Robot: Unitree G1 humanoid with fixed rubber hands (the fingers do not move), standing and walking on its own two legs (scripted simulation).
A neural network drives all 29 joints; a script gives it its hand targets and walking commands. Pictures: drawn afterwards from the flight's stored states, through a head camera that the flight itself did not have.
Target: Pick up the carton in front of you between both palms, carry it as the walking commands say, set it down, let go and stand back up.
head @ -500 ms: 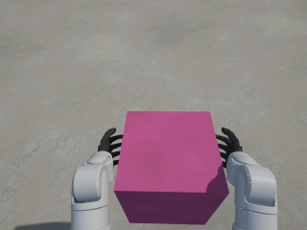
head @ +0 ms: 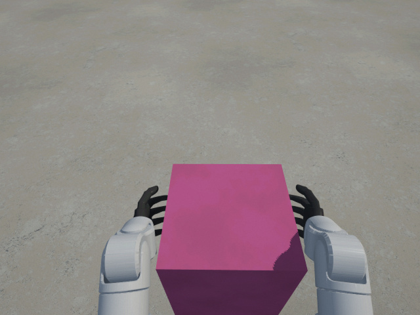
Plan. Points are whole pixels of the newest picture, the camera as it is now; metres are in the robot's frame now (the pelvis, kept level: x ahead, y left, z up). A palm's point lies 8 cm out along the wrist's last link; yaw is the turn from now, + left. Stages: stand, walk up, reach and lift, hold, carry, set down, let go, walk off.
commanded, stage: carry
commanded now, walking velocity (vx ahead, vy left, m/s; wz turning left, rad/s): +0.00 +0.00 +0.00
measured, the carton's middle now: (226, 242) +0.27 +0.00 -0.01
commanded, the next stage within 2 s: hold in 1.40 s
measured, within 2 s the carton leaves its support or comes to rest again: neither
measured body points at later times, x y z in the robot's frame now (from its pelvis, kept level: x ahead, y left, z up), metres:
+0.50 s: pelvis -0.04 +0.01 -0.01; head -0.06 +0.01 +0.44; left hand +0.25 +0.16 +0.02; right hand +0.26 -0.14 +0.02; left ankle -0.12 +0.10 -0.74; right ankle -0.01 -0.11 -0.74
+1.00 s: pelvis -0.07 +0.01 -0.01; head -0.09 +0.01 +0.44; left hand +0.23 +0.16 +0.02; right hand +0.23 -0.14 +0.02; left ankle -0.12 +0.10 -0.74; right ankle -0.01 -0.11 -0.74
